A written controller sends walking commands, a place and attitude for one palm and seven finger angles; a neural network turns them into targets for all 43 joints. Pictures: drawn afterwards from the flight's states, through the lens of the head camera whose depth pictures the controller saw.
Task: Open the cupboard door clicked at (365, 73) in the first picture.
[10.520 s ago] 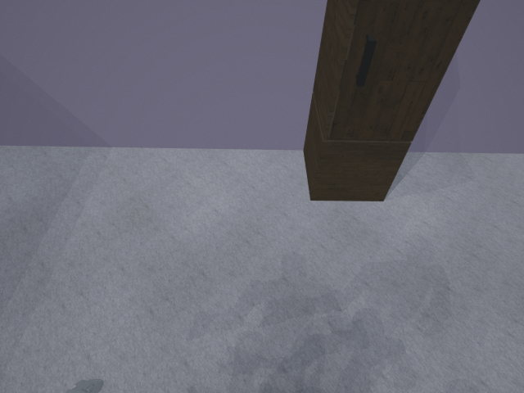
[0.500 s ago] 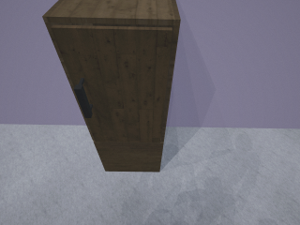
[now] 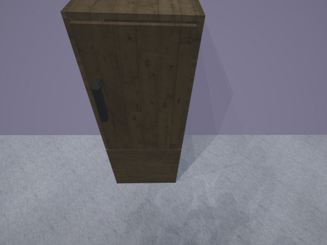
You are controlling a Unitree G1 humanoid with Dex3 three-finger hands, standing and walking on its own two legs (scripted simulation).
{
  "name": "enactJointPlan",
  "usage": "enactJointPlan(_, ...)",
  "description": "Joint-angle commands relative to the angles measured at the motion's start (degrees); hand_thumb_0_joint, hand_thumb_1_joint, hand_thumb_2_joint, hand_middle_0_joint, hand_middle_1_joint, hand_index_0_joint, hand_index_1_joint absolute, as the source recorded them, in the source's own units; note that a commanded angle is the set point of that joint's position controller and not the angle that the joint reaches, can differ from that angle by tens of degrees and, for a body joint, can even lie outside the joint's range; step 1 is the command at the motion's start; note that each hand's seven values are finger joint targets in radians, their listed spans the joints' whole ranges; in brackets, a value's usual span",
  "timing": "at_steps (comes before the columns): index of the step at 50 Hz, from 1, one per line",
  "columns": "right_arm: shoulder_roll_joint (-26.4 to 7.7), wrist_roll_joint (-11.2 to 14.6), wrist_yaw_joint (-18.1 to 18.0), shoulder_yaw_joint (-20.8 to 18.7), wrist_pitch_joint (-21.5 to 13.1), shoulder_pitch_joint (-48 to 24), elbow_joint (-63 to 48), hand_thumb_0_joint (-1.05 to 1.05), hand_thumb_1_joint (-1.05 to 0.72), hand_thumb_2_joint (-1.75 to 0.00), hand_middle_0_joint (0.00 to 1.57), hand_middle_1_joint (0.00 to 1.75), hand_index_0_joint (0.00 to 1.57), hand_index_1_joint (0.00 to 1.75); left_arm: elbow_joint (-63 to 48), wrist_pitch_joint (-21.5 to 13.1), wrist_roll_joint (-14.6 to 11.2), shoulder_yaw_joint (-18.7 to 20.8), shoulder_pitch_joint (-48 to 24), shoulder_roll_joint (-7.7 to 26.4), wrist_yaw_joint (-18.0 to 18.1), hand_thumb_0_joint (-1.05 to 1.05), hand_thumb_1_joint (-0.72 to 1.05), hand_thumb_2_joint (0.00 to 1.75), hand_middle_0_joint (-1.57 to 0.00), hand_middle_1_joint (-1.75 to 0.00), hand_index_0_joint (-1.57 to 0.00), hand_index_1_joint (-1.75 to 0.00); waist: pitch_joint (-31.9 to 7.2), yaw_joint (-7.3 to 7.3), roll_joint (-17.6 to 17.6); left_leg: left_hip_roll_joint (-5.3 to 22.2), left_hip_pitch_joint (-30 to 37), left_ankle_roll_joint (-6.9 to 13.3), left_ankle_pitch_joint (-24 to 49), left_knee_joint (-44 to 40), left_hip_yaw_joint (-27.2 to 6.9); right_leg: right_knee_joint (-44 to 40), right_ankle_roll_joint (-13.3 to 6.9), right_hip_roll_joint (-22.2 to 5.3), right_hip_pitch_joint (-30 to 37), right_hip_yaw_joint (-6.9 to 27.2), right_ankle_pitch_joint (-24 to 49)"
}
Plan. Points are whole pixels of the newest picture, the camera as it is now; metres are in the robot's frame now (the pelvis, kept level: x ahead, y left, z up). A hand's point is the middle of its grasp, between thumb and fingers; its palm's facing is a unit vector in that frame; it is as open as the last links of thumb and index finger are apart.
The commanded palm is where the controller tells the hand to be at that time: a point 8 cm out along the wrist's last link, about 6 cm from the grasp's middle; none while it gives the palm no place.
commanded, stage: look again from close up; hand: left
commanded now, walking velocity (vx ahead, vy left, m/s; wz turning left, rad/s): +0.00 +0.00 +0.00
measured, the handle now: (102, 100) +0.56 +0.25 +0.01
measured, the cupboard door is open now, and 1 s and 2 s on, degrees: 0 0 0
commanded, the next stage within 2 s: raise the hand with hooked fingers in 0.02 s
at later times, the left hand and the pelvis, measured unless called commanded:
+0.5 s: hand (93, 230) +0.16 +0.17 -0.03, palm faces +0.01 -1.00 -0.01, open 8.4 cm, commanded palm +0.13 +0.25 -0.04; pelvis -0.05 -0.03 -0.08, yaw +1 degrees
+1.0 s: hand (78, 208) +0.20 +0.22 -0.02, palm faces +0.07 -1.00 -0.07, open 11.4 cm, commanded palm +0.17 +0.27 -0.01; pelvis -0.03 -0.02 -0.07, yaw +0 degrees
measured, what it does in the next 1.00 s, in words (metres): lowers itself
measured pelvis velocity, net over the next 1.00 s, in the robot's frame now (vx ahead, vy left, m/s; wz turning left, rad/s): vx -0.03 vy -0.02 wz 0.00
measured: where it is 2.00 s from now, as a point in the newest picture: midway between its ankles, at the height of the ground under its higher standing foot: outside the picture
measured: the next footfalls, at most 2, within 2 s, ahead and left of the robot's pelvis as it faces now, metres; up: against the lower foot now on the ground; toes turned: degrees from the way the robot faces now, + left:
none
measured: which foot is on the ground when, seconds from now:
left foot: down 0.00-1.00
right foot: down 0.00-1.00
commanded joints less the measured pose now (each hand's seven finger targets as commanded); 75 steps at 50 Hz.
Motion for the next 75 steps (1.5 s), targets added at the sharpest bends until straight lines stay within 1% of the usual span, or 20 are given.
enactJointPlan(1,-7.62,0.23,-0.5,-1.7,-1.46,-0.15,-2.96,0.0,-0.9,-0.9,0.2,0.3,0.2,0.3,-0.23,-0.68,-0.01,1.14,6.35,4.69,0.29,0.0,0.9,0.9,-0.2,-0.3,-0.2,-0.3,2.66,1.3,2.8,6.52,1.16,1.85,-12.46,-14.04,-10.36,-6.33,-2.87,-1.43,-6.04,1.97,-1.24)
enactJointPlan(5,-7.29,0.45,-0.55,-1.61,-1.9,0.89,-1.8,0.0,-0.9,-0.9,0.2,0.3,0.2,0.3,0.96,-1.16,-0.01,0.99,6.59,4.71,0.26,0.0,0.9,0.9,-0.2,-0.3,-0.2,-0.3,0.93,0.83,2.66,6.34,4.52,1.54,-6.16,-12.77,-9.12,-7.32,-2.72,-2.15,-6.55,2.7,1.72)
enactJointPlan(6,-8.06,0.72,-0.28,-1.51,-1.77,-4.33,-5.58,0.0,-0.9,-0.9,0.2,0.3,0.2,0.3,1.65,-2.18,0.8,0.52,8.85,4.5,2.06,0.0,0.9,0.9,-0.2,-0.3,-0.2,-0.3,7.04,2.58,-3.6,5.16,0.34,-0.97,2.33,0.02,-5.94,-12.48,-2.6,-4.43,-8.74,6.11,13.22)
enactJointPlan(7,-16.49,3.69,-3.11,-3.73,-10.64,-0.66,-24.67,0.0,-0.9,-0.9,0.2,0.3,0.2,0.3,-88.96,-14.64,-10.41,9.71,-32.06,19.93,3.02,0.0,0.88,0.89,-0.2,-0.32,-0.2,-0.32,-23.95,-7.38,8.5,0.07,20.98,0.26,9.8,-4.04,-3.31,-4.15,-2.92,0.06,-8.88,-1.64,18.32)
enactJointPlan(8,-11.57,3.63,-5.07,-0.84,-15.96,-4.24,-20.23,0.0,-0.9,-0.9,0.2,0.3,0.2,0.3,-76.83,-12.6,-6.51,9.68,-7.49,17.08,5.77,0.0,0.85,0.88,-0.2,-0.33,-0.2,-0.33,-25.8,0.58,16.41,3.7,25.75,-0.42,11.59,-6.17,-4.9,3.46,-3.41,1.72,-10.38,-3.82,11.09)
enactJointPlan(9,-8.71,4.71,-4.85,-1.74,-18.18,-5.37,-18.98,0.0,-0.9,-0.9,0.2,0.3,0.2,0.3,-66.76,-5.45,-7.36,2.57,6.69,4.7,7.58,0.0,0.83,0.87,-0.21,-0.34,-0.21,-0.34,-16.95,-1.88,13.85,3.17,16.87,-1.51,1.76,-8.77,-7.2,6.18,-2.29,2.39,-16.19,-5.41,4.41)
enactJointPlan(10,-8.74,5.46,-4.53,-2.06,-18.55,-3.67,-18.48,0.0,-0.9,-0.9,0.2,0.3,0.2,0.3,-61.0,-4.05,-9.83,-1.24,9.85,-3.46,6.28,0.0,0.81,0.86,-0.21,-0.36,-0.21,-0.36,-6.61,-1.92,7.38,2.73,9.09,-1.25,-3.98,-8.4,-7.7,5.64,-2.12,1.79,-18.51,-5.51,2.47)
enactJointPlan(13,-11.71,2.97,-5.0,-3.47,-18.36,-5.19,-23.49,0.0,-0.9,-0.9,0.2,0.3,0.2,0.3,-58.43,-13.86,-10.83,7.32,4.83,3.89,2.5,0.0,0.74,0.83,-0.21,-0.4,-0.21,-0.4,-2.43,-3.53,-6.02,0.69,-3.34,-1.01,-7.79,2.74,-7.41,4.64,-1.33,2.84,-27.64,-6.49,-1.2)
enactJointPlan(15,-11.19,1.49,-3.62,-4.64,-18.36,-6.99,-25.68,0.0,-0.9,-0.9,0.2,0.3,0.2,0.3,-49.66,-22.67,-11.28,10.98,7.87,2.99,-3.58,0.0,0.69,0.81,-0.22,-0.43,-0.22,-0.43,-5.44,0.04,-8.63,0.27,-12.11,-2.23,-7.47,10.64,-5.87,11.86,-1.6,3.4,-35.51,-6.32,-5.35)
enactJointPlan(17,-10.57,0.72,-1.75,-5.42,-18.73,-9.73,-29.01,0.0,-0.9,-0.9,0.2,0.3,0.2,0.3,-47.53,-32.04,-13.37,11.23,11.42,1.6,-11.54,0.0,0.64,0.79,-0.22,-0.47,-0.22,-0.47,-8.52,3.37,-5.9,0.12,-18.91,-2.53,-8.68,17.73,-4.72,18.58,-2.32,3.36,-40.91,-4.5,-8.35)
enactJointPlan(19,-10.94,1.43,-0.28,-6.44,-18.74,-10.37,-32.72,0.0,-0.9,-0.9,0.2,0.3,0.2,0.3,-46.78,-37.63,-15.69,16.12,13.14,6.47,-19.79,0.0,0.6,0.77,-0.22,-0.5,-0.22,-0.5,-13.77,5.51,-0.3,-0.19,-22.15,-2.4,-6.35,23.0,-4.29,22.66,-3.52,2.85,-39.79,-1.44,-6.06)
enactJointPlan(23,-11.38,3.95,-2.06,-5.59,-16.3,-12.45,-41.28,0.0,-0.9,-0.9,0.2,0.3,0.2,0.3,-57.49,-26.79,-21.23,19.78,8.11,10.76,-24.51,0.0,0.5,0.73,-0.23,-0.55,-0.23,-0.55,-19.29,5.38,0.59,-0.96,-22.53,-0.81,-9.42,24.03,-2.18,18.06,-1.7,2.05,-35.0,3.45,-10.16)
enactJointPlan(25,-10.86,3.71,-3.36,-5.1,-15.43,-10.82,-41.35,0.0,-0.9,-0.9,0.2,0.3,0.2,0.3,-63.03,-23.98,-21.78,20.65,2.75,11.91,-22.53,0.0,0.46,0.71,-0.23,-0.58,-0.23,-0.58,-16.65,3.16,0.66,-0.12,-23.91,-0.46,-10.94,25.58,-3.34,16.54,-1.01,2.37,-37.82,5.23,-13.2)
enactJointPlan(31,-10.24,1.82,-5.25,-3.68,-16.75,-6.29,-35.68,0.0,-0.9,-0.9,0.2,0.3,0.2,0.3,-74.34,-31.56,-18.57,16.84,-8.75,12.1,-18.28,0.0,0.32,0.65,-0.24,-0.68,-0.24,-0.68,-16.07,-2.18,8.02,2.11,-21.41,-0.03,-8.41,29.31,-6.01,20.79,-1.84,4.1,-45.13,2.65,-7.69)
enactJointPlan(37,-11.5,2.78,-5.82,-2.97,-17.46,-6.43,-33.99,0.0,-0.9,-0.9,0.2,0.3,0.2,0.3,-63.93,-24.67,-20.71,20.19,-5.25,16.02,-24.07,0.0,0.18,0.59,-0.25,-0.76,-0.25,-0.76,-19.88,-0.07,6.35,1.99,-22.31,0.12,-6.07,28.48,-6.01,18.82,-1.32,3.33,-39.92,3.79,-6.04)
enactJointPlan(42,-10.59,2.95,-5.23,-3.48,-16.22,-6.95,-34.36,0.0,-0.9,-0.9,0.2,0.3,0.2,0.3,-63.96,-20.09,-23.16,25.7,-0.8,16.91,-22.64,0.0,0.06,0.54,-0.26,-0.84,-0.26,-0.84,-24.55,2.81,3.0,1.65,-18.33,-0.1,0.76,25.52,-5.85,19.1,-0.29,2.81,-33.56,2.16,4.85)
enactJointPlan(48,-11.27,2.63,-4.07,-4.05,-15.79,-5.71,-33.58,0.0,-0.9,-0.9,0.2,0.3,0.2,0.3,-62.24,-24.25,-21.8,23.34,-1.79,14.26,-20.19,0.0,-0.08,0.48,-0.27,-0.93,-0.27,-0.93,-20.28,1.3,2.72,1.64,-16.46,-0.3,-0.19,23.02,-6.03,20.44,-0.99,3.98,-38.23,-1.59,2.8)
enactJointPlan(54,-12.76,2.94,-4.43,-3.97,-15.41,-3.95,-34.72,0.0,-0.9,-0.9,0.2,0.3,0.2,0.3,-62.82,-25.29,-21.98,24.4,-5.6,17.54,-21.32,0.0,-0.22,0.42,-0.28,-1.02,-0.28,-1.02,-21.87,1.1,3.76,1.61,-14.02,-0.11,-1.11,21.41,-6.12,19.89,-1.45,4.17,-37.44,-1.72,1.56)
enactJointPlan(60,-13.3,3.27,-4.71,-3.15,-14.94,-3.52,-35.29,0.0,-0.9,-0.9,0.2,0.3,0.2,0.3,-63.26,-24.83,-21.83,24.23,-9.7,18.42,-21.01,0.0,-0.36,0.36,-0.29,-1.11,-0.29,-1.11,-21.08,0.69,7.91,1.93,-9.21,-0.67,-3.1,18.14,-7.12,18.7,-1.96,4.54,-37.83,-2.8,0.25)
enactJointPlan(75,-14.19,3.67,-5.25,-1.36,-13.21,-3.76,-36.68,0.0,-0.9,-0.9,0.2,0.3,0.2,0.3,-53.37,-19.86,-22.03,26.27,-22.35,23.02,-24.5,0.0,-0.5,0.3,-0.3,-1.2,-0.3,-1.2,-17.41,0.26,7.52,1.54,-7.23,-0.9,-8.18,13.45,-7.87,14.18,-2.18,5.02,-34.83,-2.9,-1.85)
